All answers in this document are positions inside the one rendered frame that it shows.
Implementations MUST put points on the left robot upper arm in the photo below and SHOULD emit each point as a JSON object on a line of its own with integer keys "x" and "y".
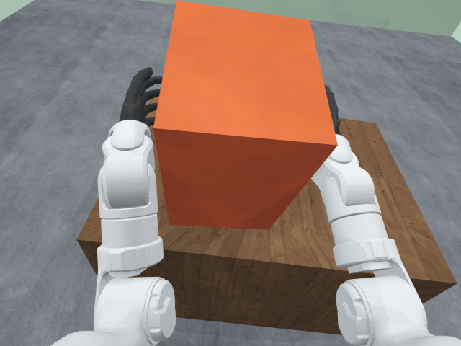
{"x": 130, "y": 312}

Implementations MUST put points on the right robot upper arm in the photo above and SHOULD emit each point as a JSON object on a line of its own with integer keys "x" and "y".
{"x": 384, "y": 311}

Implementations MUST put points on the right robot forearm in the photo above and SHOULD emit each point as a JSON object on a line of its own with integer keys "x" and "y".
{"x": 361, "y": 240}

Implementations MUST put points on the left robot forearm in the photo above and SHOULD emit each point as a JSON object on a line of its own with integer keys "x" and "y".
{"x": 127, "y": 205}

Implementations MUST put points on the pedestal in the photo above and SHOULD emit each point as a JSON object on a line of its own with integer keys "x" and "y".
{"x": 285, "y": 277}

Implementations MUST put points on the robot left hand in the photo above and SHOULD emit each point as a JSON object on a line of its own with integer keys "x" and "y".
{"x": 134, "y": 107}

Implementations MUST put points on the robot right hand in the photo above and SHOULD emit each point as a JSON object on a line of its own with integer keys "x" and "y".
{"x": 334, "y": 109}

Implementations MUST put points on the carton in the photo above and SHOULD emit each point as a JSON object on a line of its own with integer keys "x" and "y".
{"x": 243, "y": 121}

